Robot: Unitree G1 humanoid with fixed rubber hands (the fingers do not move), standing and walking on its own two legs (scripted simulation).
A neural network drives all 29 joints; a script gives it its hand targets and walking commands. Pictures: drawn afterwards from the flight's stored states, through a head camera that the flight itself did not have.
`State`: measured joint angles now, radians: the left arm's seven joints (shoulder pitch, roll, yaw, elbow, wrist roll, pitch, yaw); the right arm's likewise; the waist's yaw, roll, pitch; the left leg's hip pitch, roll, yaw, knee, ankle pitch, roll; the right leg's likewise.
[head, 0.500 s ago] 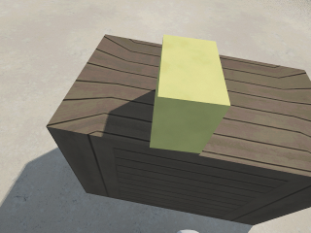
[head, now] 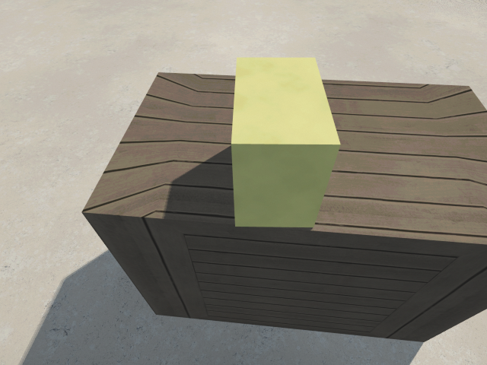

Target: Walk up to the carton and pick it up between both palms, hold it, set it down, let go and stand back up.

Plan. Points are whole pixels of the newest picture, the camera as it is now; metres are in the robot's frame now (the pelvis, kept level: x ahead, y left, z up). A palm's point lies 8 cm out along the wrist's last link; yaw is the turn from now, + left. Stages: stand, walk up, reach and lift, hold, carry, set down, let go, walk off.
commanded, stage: walk up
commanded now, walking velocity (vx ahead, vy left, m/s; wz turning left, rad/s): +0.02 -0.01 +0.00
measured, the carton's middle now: (275, 142) +0.52 -0.07 +0.06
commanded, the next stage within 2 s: none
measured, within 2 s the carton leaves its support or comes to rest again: neither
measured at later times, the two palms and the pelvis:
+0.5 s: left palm out of the picture +0.05 +0.13 -0.14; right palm out of the picture -0.03 -0.30 -0.17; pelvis +0.03 -0.08 -0.01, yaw -2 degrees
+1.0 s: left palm out of the picture +0.06 +0.09 -0.15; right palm out of the picture +0.04 -0.32 -0.15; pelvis +0.07 -0.12 +0.00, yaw -2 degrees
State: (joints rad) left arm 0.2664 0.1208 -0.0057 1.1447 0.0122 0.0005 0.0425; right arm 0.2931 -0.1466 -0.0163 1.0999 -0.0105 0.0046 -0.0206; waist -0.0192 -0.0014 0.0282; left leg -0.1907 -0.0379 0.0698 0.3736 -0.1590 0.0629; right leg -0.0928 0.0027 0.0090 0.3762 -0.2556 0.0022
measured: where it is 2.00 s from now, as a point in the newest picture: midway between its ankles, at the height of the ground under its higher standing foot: outside the picture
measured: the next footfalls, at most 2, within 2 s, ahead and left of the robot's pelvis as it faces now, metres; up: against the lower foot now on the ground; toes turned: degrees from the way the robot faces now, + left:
right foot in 0.42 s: +0.10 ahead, -0.20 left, +0.00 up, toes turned -7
left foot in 0.74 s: +0.06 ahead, +0.01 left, +0.00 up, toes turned +0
